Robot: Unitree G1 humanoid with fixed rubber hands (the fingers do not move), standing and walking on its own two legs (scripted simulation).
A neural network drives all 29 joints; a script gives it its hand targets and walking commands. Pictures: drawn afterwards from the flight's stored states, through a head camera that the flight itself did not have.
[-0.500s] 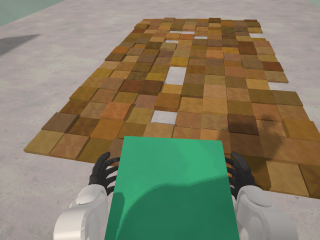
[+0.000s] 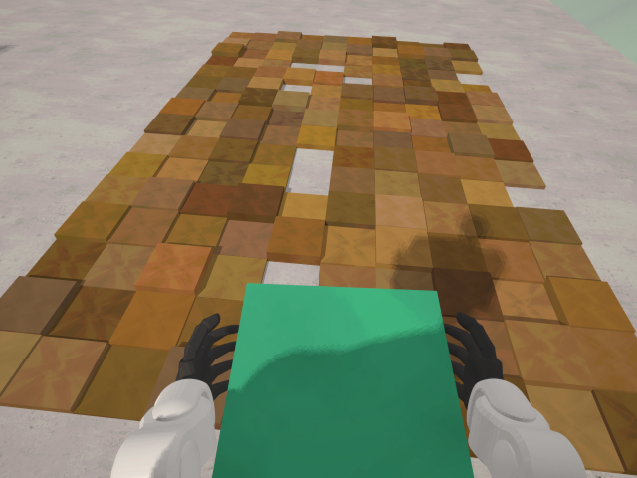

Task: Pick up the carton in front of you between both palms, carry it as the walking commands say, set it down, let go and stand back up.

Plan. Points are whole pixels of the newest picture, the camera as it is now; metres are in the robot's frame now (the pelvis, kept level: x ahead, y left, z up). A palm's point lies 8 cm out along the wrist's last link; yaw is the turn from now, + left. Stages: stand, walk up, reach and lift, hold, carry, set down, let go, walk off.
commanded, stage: carry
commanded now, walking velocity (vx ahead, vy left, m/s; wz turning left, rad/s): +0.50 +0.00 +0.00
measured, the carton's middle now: (334, 415) +0.22 +0.00 +0.01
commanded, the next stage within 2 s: none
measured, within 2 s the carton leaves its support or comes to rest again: neither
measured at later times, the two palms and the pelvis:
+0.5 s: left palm (262, 136) +0.64 +0.12 +0.14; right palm (432, 138) +0.66 -0.19 +0.13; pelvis +0.33 -0.05 -0.01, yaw +2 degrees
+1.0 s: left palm (283, 57) +1.04 +0.10 +0.13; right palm (405, 59) +1.03 -0.20 +0.14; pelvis +0.69 -0.03 +0.00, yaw +1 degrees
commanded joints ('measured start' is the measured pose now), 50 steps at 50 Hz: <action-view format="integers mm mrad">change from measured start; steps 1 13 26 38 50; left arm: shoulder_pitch -395 -736 -1140 -1298 -1102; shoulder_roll -754 -470 -504 -702 -522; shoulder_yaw -645 -495 -352 -322 -359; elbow -129 -127 235 205 175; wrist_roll -256 -353 -281 -256 -196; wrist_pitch -14 70 33 1 -7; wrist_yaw -92 18 33 40 49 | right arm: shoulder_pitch -340 -715 -1100 -1244 -1148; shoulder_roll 728 491 543 756 601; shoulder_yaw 632 506 373 429 487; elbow -121 -126 254 207 146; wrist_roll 272 295 201 304 350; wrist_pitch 15 110 73 26 26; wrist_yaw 127 -34 -70 -30 -7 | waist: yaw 3 73 82 -111 30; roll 143 -137 -98 90 181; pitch -30 -277 -156 -444 -300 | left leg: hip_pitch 95 -611 -775 462 34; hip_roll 202 28 50 297 126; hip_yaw -92 -240 -103 -579 -97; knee -90 1196 664 247 273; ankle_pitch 327 -160 132 583 758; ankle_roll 74 24 3 224 63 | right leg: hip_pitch -16 761 734 -280 305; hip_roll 31 -239 -110 94 180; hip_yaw -68 459 103 176 -101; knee -137 -451 -490 746 -178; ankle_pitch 69 17 191 -350 132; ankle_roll -1 -220 -208 -71 -68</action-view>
